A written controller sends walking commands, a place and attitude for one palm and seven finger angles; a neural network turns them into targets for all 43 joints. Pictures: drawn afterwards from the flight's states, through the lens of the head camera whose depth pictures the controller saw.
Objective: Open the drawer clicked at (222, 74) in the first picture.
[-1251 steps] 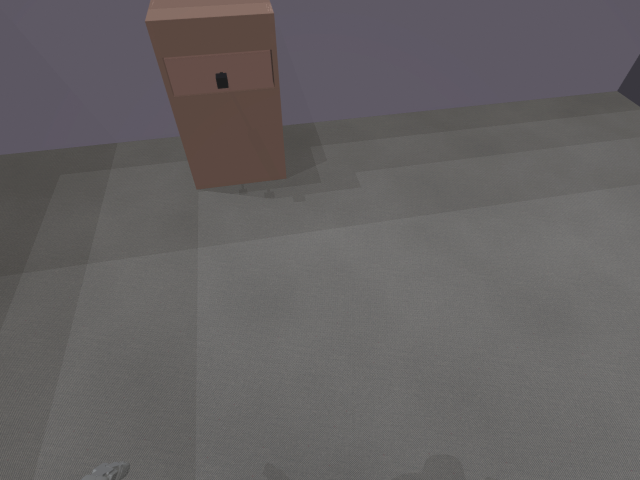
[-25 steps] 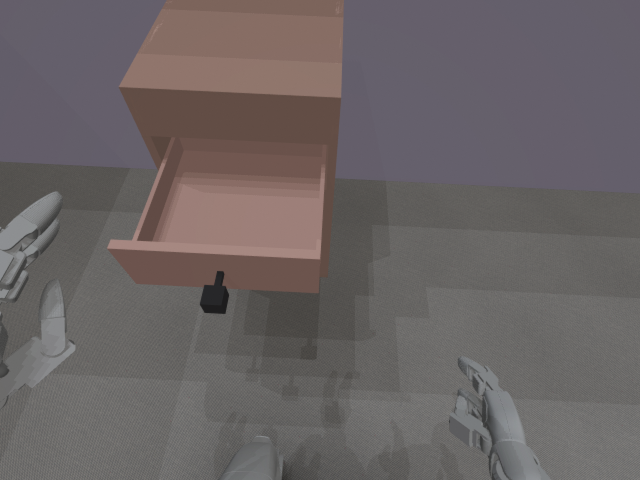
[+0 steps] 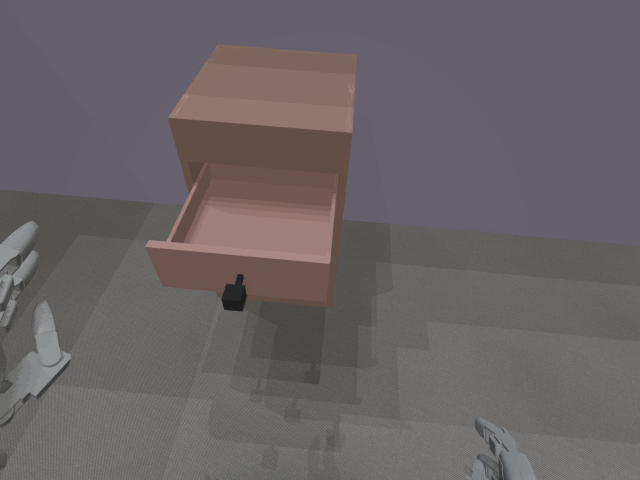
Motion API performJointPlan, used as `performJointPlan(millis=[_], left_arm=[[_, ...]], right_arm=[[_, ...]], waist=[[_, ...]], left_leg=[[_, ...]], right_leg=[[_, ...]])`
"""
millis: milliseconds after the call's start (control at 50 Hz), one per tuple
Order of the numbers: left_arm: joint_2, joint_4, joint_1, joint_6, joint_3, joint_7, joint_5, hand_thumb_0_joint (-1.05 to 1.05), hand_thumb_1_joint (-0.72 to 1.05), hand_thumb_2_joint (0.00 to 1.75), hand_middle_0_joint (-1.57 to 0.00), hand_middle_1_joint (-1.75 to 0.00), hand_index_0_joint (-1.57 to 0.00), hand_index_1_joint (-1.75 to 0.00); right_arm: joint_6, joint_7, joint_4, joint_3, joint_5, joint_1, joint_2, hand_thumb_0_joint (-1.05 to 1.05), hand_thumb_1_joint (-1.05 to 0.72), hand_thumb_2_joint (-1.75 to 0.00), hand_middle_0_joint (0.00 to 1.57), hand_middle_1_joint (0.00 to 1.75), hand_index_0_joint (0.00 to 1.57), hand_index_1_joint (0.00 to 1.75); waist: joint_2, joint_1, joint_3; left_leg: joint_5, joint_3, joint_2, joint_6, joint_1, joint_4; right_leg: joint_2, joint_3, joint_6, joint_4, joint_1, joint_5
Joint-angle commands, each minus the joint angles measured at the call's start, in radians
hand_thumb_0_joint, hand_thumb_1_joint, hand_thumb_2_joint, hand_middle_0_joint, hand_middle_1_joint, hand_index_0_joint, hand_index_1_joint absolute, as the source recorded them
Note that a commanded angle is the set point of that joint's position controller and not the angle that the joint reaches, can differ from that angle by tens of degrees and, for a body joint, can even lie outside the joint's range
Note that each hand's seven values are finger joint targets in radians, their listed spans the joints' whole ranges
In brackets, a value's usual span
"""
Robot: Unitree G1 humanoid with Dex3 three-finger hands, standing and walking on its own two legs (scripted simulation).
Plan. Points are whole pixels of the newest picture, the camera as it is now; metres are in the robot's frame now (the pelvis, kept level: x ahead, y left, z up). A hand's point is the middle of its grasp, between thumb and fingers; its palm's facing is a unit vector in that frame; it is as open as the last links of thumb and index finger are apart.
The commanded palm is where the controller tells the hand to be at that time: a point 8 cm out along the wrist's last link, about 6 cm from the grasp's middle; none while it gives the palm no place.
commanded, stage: stop stepping back and stand still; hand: left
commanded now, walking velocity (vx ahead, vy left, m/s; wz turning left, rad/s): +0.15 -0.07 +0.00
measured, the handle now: (236, 290) +0.52 +0.20 -0.22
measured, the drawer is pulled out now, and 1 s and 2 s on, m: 0.29 0.29 0.29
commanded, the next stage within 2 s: let the arm hang, fingers relaxed in 0.20 s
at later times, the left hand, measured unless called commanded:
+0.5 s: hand (176, 468) +0.17 +0.20 -0.12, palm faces +0.08 -0.96 -0.27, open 7.4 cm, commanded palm none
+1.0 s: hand out of the picture -0.01 +0.17 -0.16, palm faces +0.06 -0.97 -0.22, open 7.4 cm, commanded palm none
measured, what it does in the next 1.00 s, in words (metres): stands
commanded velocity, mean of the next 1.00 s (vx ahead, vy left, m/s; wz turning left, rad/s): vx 0.01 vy -0.01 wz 0.00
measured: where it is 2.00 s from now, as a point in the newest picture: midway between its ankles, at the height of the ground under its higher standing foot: outside the picture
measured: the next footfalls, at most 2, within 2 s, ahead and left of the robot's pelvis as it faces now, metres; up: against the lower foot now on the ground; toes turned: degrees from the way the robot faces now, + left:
none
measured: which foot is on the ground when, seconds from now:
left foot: down 0.00-1.00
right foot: down 0.00-1.00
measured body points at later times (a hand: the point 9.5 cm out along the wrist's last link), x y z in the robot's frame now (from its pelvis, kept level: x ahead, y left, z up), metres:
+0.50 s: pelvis +0.02 +0.00 -0.01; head +0.03 -0.01 +0.44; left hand +0.16 +0.25 -0.10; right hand +0.14 -0.25 -0.13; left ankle +0.04 +0.11 -0.73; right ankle +0.02 -0.10 -0.73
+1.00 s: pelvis +0.03 -0.01 +0.01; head +0.05 -0.02 +0.46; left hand -0.01 +0.22 -0.14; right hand +0.02 -0.22 -0.16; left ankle +0.04 +0.11 -0.73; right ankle +0.02 -0.10 -0.73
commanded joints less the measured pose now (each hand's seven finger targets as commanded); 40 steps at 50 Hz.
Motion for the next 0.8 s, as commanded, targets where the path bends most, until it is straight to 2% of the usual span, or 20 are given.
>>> performJointPlan(millis=[0, 20, 100, 160, 200, 220, 260, 280, 300, 340, 360, 400, 440, 480, 540, 560, 580, 620, 680, 780], left_arm=[[0.172, -0.224, -0.076, -0.057, 0.123, 0.019, 0.021, 0.00, 0.90, 0.90, -0.20, -0.30, -0.20, -0.30], [0.164, -0.226, -0.057, -0.055, 0.120, 0.014, 0.019, 0.00, 0.90, 0.90, -0.20, -0.30, -0.20, -0.30], [0.162, -0.215, -0.004, -0.053, 0.126, 0.012, 0.007, 0.00, 0.90, 0.90, -0.20, -0.30, -0.20, -0.30], [0.170, -0.192, -0.010, -0.053, 0.133, 0.013, -0.004, 0.00, 0.90, 0.90, -0.20, -0.30, -0.20, -0.30], [0.153, -0.169, -0.023, -0.048, 0.114, 0.013, -0.011, 0.00, 0.90, 0.90, -0.20, -0.30, -0.20, -0.30], [0.150, -0.182, -0.037, -0.048, 0.106, 0.013, -0.013, 0.00, 0.90, 0.90, -0.20, -0.30, -0.20, -0.30], [0.171, -0.191, -0.033, -0.048, 0.126, 0.017, -0.013, 0.00, 0.90, 0.90, -0.20, -0.30, -0.20, -0.30], [-0.032, 0.649, -0.164, 0.116, -0.241, -0.123, 0.101, 0.00, 0.90, 0.90, -0.20, -0.30, -0.20, -0.30], [-0.085, 0.683, -0.127, 0.182, -0.228, -0.144, 0.082, 0.00, 0.90, 0.90, -0.20, -0.30, -0.20, -0.30], [-0.095, 0.766, -0.201, 0.196, -0.247, -0.154, 0.074, 0.00, 0.90, 0.90, -0.20, -0.30, -0.20, -0.30], [-0.089, 0.828, -0.248, 0.196, -0.253, -0.154, 0.076, 0.00, 0.90, 0.90, -0.20, -0.30, -0.20, -0.30], [-0.063, 0.968, -0.289, 0.194, -0.253, -0.152, 0.074, 0.00, 0.90, 0.90, -0.20, -0.30, -0.20, -0.30], [-0.042, 1.115, -0.348, 0.200, -0.263, -0.147, 0.066, 0.00, 0.90, 0.90, -0.20, -0.30, -0.20, -0.30], [-0.042, 1.246, -0.380, 0.205, -0.275, -0.145, 0.057, 0.00, 0.90, 0.90, -0.20, -0.30, -0.20, -0.30], [-0.044, 1.412, -0.361, 0.200, -0.289, -0.146, 0.049, 0.00, 0.90, 0.90, -0.20, -0.30, -0.20, -0.30], [-0.042, 1.449, -0.359, 0.198, -0.292, -0.145, 0.049, 0.00, 0.90, 0.90, -0.20, -0.30, -0.20, -0.30], [-0.086, 1.472, -0.340, 0.196, -0.278, -0.142, 0.052, 0.00, 0.90, 0.90, -0.20, -0.30, -0.20, -0.30], [-0.076, 1.523, -0.340, 0.195, -0.289, -0.144, 0.047, 0.00, 0.90, 0.90, -0.20, -0.30, -0.20, -0.30], [-0.091, 1.587, -0.338, 0.193, -0.303, -0.144, 0.045, 0.00, 0.90, 0.90, -0.20, -0.30, -0.20, -0.30], [-0.101, 1.662, -0.314, 0.191, -0.316, -0.139, 0.043, 0.00, 0.90, 0.90, -0.20, -0.30, -0.20, -0.30]], right_arm=[[-0.073, -0.013, -0.176, -0.042, -0.001, -0.127, -0.118, 0.00, -0.90, -0.90, 0.20, 0.30, 0.20, 0.30], [-0.076, -0.008, -0.176, -0.043, -0.003, -0.124, -0.114, 0.00, -0.90, -0.90, 0.20, 0.30, 0.20, 0.30], [-0.081, 0.002, -0.163, -0.039, -0.002, -0.122, -0.112, 0.00, -0.90, -0.90, 0.20, 0.30, 0.20, 0.30], [-0.075, 0.005, -0.152, -0.049, -0.004, -0.113, -0.112, 0.00, -0.90, -0.90, 0.20, 0.30, 0.20, 0.30], [-0.068, 0.008, -0.140, -0.050, -0.001, -0.100, -0.107, 0.00, -0.90, -0.90, 0.20, 0.30, 0.20, 0.30], [-0.066, 0.009, -0.141, -0.051, 0.001, -0.104, -0.109, 0.00, -0.90, -0.90, 0.20, 0.30, 0.20, 0.30], [-0.065, 0.009, -0.140, -0.051, 0.004, -0.115, -0.108, 0.00, -0.90, -0.90, 0.20, 0.30, 0.20, 0.30], [-0.093, 0.100, 0.114, -0.104, -0.021, -0.073, -0.204, 0.00, -0.90, -0.90, 0.20, 0.30, 0.20, 0.30], [-0.037, 0.096, 0.114, -0.087, -0.023, 0.011, -0.135, 0.00, -0.90, -0.90, 0.20, 0.30, 0.20, 0.30], [-0.002, 0.082, 0.088, -0.061, -0.032, -0.022, -0.130, 0.00, -0.90, -0.90, 0.20, 0.30, 0.20, 0.30], [0.005, 0.078, 0.092, -0.058, -0.036, -0.023, -0.126, 0.00, -0.90, -0.90, 0.20, 0.30, 0.20, 0.30], [0.028, 0.068, 0.105, -0.056, -0.034, -0.024, -0.129, 0.00, -0.90, -0.90, 0.20, 0.30, 0.20, 0.30], [0.052, 0.059, 0.144, -0.050, -0.032, -0.011, -0.115, 0.00, -0.90, -0.90, 0.20, 0.30, 0.20, 0.30], [0.060, 0.054, 0.190, -0.037, -0.034, -0.021, -0.109, 0.00, -0.90, -0.90, 0.20, 0.30, 0.20, 0.30], [0.061, 0.044, 0.257, -0.024, -0.025, -0.013, -0.100, 0.00, -0.90, -0.90, 0.20, 0.30, 0.20, 0.30], [0.063, 0.040, 0.272, -0.024, -0.022, -0.006, -0.101, 0.00, -0.90, -0.90, 0.20, 0.30, 0.20, 0.30], [0.062, 0.035, 0.289, -0.030, -0.030, 0.013, -0.083, 0.00, -0.90, -0.90, 0.20, 0.30, 0.20, 0.30], [0.066, 0.034, 0.319, -0.027, -0.024, 0.036, -0.068, 0.00, -0.90, -0.90, 0.20, 0.30, 0.20, 0.30], [0.070, 0.030, 0.357, -0.031, -0.019, 0.068, -0.066, 0.00, -0.90, -0.90, 0.20, 0.30, 0.20, 0.30], [0.072, 0.028, 0.416, -0.025, -0.016, 0.100, -0.052, 0.00, -0.90, -0.90, 0.20, 0.30, 0.20, 0.30]], waist=[[0.187, -0.017, 0.020], [0.194, -0.014, 0.008], [0.097, -0.013, -0.016], [-0.042, -0.024, 0.012], [-0.075, -0.033, 0.016], [-0.064, -0.034, 0.011], [-0.046, -0.028, -0.017], [0.020, -0.058, -0.020], [0.045, -0.031, -0.078], [-0.029, 0.003, -0.067], [-0.125, 0.010, -0.067], [-0.185, 0.020, -0.097], [-0.112, 0.004, -0.087], [0.073, 0.014, -0.031], [0.131, 0.023, -0.023], [0.106, 0.022, -0.014], [0.167, 0.022, -0.040], [0.155, 0.019, -0.043], [0.049, 0.012, -0.016], [0.011, 0.012, 0.044]], left_leg=[[-0.502, -0.297, 0.211, 0.085, -0.187, -0.376], [-0.453, -0.266, 0.200, 0.082, -0.187, -0.356], [-0.354, -0.162, 0.134, 0.050, -0.198, -0.266], [-0.196, -0.072, 0.059, 0.016, -0.112, -0.084], [-0.122, -0.033, 0.034, 0.003, -0.051, 0.013], [-0.085, -0.021, 0.030, 0.001, -0.019, 0.033], [-0.025, -0.023, 0.040, 0.001, 0.035, -0.030], [0.184, -0.088, 0.102, 0.001, 0.021, 0.110], [0.246, -0.129, 0.116, 0.016, 0.031, 0.028], [0.235, -0.201, 0.143, 0.057, -0.091, -0.043], [0.285, -0.201, 0.134, 0.052, -0.080, -0.039], [0.310, -0.122, 0.068, 0.023, -0.033, 0.013], [0.274, -0.087, 0.039, 0.002, 0.051, -0.011], [0.343, -0.119, 0.074, 0.014, 0.056, -0.091], [0.307, -0.116, 0.082, 0.014, 0.069, -0.134], [0.310, -0.115, 0.087, 0.015, 0.089, -0.134], [0.298, -0.106, 0.088, 0.015, 0.102, -0.138], [0.248, -0.106, 0.086, 0.015, 0.107, -0.150], [0.232, -0.102, 0.095, 0.018, 0.137, -0.162], [0.200, -0.094, 0.095, 0.017, 0.132, -0.188]], right_leg=[[-0.003, 0.040, 0.026, 0.094, 0.074, -0.103], [-0.003, 0.031, 0.026, 0.074, 0.098, -0.086], [-0.027, 0.070, 0.014, -0.088, 0.178, -0.080], [-0.120, 0.233, -0.032, -0.251, 0.044, -0.183], [-0.185, 0.292, -0.061, -0.303, -0.029, -0.235], [-0.200, 0.290, -0.071, -0.301, -0.039, -0.195], [-0.181, 0.236, -0.057, -0.262, -0.007, -0.065], [-0.197, 0.095, -0.051, -0.011, -0.138, 0.177], [-0.120, 0.092, -0.031, 0.038, -0.085, 0.206], [-0.077, 0.068, 0.002, 0.051, 0.014, 0.132], [-0.078, 0.078, -0.005, 0.030, 0.039, 0.180], [-0.138, 0.135, -0.039, -0.021, 0.124, 0.393], [-0.164, 0.148, -0.064, -0.053, 0.114, 0.424], [-0.114, 0.123, -0.037, -0.067, 0.115, 0.319], [-0.103, 0.131, -0.027, -0.130, 0.168, 0.248], [-0.101, 0.127, -0.028, -0.148, 0.165, 0.254], [-0.106, 0.122, -0.031, -0.161, 0.180, 0.253], [-0.107, 0.122, -0.033, -0.178, 0.192, 0.235], [-0.110, 0.113, -0.031, -0.203, 0.164, 0.232], [-0.110, 0.118, -0.030, -0.223, 0.145, 0.203]])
